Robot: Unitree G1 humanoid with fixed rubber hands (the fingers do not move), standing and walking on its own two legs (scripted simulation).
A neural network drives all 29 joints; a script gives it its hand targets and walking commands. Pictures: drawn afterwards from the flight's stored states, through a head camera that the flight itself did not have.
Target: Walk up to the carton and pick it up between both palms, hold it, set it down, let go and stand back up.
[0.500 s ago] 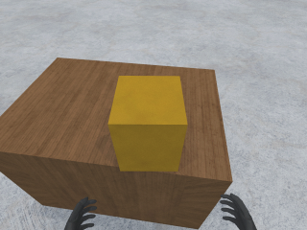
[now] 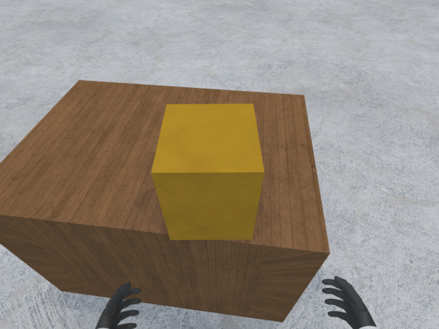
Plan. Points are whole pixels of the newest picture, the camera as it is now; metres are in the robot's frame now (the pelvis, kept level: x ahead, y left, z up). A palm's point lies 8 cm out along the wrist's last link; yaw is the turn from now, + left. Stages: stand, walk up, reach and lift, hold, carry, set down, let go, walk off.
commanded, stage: let go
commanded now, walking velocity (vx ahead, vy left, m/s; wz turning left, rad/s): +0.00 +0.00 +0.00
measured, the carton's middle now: (210, 173) +0.46 +0.04 -0.01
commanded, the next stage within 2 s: stand in 0.14 s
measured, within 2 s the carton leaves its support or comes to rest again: neither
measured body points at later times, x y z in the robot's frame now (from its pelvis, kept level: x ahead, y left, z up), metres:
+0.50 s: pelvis +0.01 +0.01 +0.00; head +0.01 +0.01 +0.44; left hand +0.09 +0.27 -0.12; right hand +0.09 -0.24 -0.13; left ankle -0.02 +0.13 -0.75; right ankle +0.01 -0.12 -0.75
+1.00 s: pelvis -0.01 +0.01 +0.00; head -0.01 +0.01 +0.45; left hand -0.01 +0.25 -0.15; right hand +0.01 -0.24 -0.15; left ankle -0.02 +0.13 -0.75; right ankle +0.01 -0.12 -0.75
